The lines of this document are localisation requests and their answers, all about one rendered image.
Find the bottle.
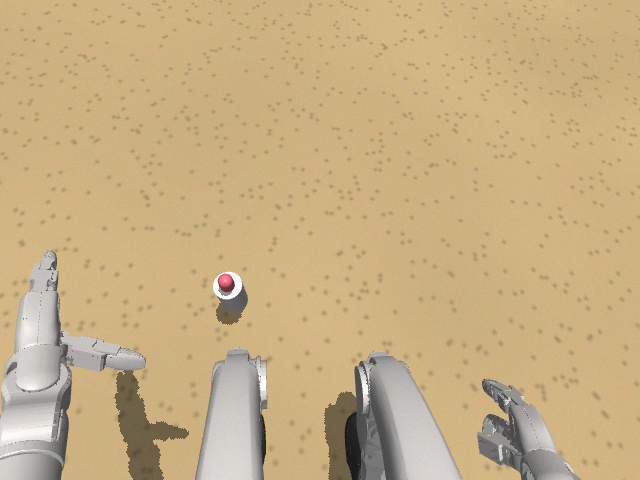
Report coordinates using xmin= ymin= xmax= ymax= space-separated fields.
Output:
xmin=213 ymin=272 xmax=248 ymax=312

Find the right robot foot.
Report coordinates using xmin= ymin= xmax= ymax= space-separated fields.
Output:
xmin=345 ymin=412 xmax=361 ymax=480

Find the right robot hand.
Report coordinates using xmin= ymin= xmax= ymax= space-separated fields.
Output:
xmin=477 ymin=379 xmax=558 ymax=473

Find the right robot arm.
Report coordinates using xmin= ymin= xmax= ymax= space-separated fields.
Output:
xmin=520 ymin=450 xmax=582 ymax=480

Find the left robot hand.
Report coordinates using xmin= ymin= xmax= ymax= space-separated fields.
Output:
xmin=15 ymin=250 xmax=146 ymax=372

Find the left robot arm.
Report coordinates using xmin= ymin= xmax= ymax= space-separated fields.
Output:
xmin=0 ymin=345 xmax=72 ymax=480

